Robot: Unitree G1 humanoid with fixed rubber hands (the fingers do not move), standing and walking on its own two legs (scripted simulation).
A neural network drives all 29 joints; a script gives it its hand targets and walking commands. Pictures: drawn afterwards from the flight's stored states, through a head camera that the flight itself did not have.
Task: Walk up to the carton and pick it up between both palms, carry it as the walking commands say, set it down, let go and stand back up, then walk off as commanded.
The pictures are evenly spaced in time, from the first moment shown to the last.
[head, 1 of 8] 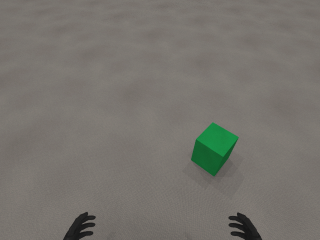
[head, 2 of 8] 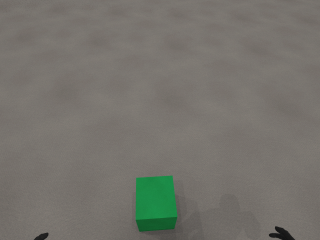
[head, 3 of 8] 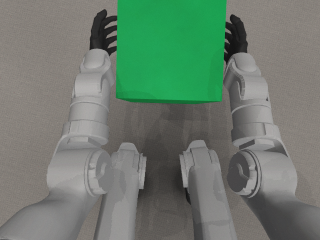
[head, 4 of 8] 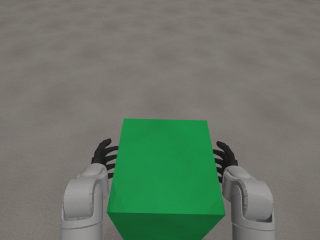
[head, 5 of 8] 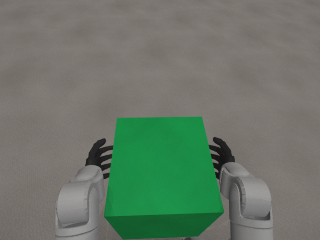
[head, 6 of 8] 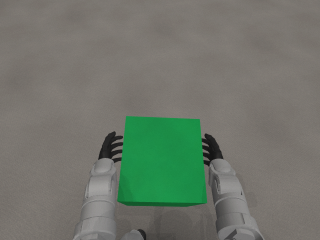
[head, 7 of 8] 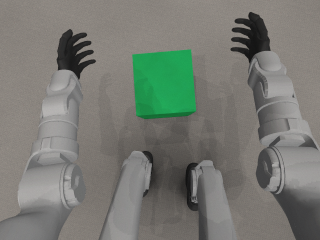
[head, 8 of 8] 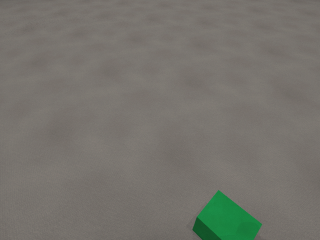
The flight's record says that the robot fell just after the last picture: no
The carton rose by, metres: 0.66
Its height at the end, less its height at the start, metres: -0.02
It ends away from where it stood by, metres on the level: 0.65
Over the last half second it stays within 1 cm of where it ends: no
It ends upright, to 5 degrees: no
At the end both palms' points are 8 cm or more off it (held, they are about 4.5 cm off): yes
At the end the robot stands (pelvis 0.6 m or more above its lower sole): yes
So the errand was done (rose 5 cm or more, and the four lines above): no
